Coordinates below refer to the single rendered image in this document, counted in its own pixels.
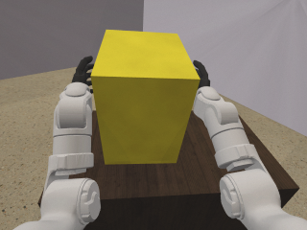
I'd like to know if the carton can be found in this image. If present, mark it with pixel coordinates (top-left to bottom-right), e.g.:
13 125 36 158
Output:
90 30 201 165

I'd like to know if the right robot forearm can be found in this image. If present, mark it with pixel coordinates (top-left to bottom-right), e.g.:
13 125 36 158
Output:
193 86 281 206

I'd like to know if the robot left upper arm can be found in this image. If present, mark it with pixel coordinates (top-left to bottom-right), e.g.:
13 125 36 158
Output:
12 177 101 230

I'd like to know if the right robot hand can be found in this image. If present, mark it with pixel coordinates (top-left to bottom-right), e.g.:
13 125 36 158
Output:
193 60 210 89

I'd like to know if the robot right upper arm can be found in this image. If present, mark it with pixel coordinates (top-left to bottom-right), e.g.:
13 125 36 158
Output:
219 169 307 230

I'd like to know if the pedestal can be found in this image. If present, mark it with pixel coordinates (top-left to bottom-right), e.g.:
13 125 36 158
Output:
37 110 300 230

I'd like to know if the left robot hand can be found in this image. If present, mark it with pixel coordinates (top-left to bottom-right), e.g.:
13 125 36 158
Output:
72 56 94 94

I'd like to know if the left robot forearm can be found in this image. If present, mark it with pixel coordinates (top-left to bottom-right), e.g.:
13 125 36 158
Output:
40 82 94 215

